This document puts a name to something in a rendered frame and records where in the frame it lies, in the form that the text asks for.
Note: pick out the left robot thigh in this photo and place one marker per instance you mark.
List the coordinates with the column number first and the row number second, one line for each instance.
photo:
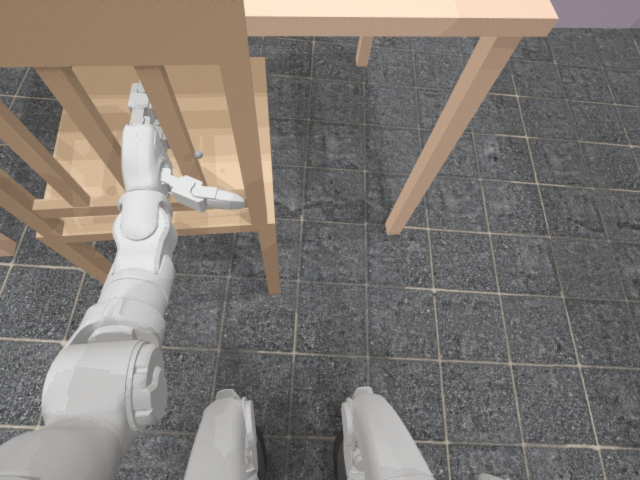
column 226, row 430

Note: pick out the left robot forearm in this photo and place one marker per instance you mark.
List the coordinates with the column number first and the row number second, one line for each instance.
column 136, row 292

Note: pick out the left robot hand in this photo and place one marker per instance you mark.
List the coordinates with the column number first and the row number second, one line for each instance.
column 144, row 154

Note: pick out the chair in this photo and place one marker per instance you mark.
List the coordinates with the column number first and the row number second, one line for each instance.
column 192, row 58

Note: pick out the table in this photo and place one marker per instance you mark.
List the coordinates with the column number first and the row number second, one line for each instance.
column 500, row 24

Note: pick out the left robot upper arm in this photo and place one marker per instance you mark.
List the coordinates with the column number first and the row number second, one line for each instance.
column 99, row 397

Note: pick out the right robot shin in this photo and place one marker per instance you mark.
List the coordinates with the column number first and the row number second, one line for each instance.
column 353, row 459

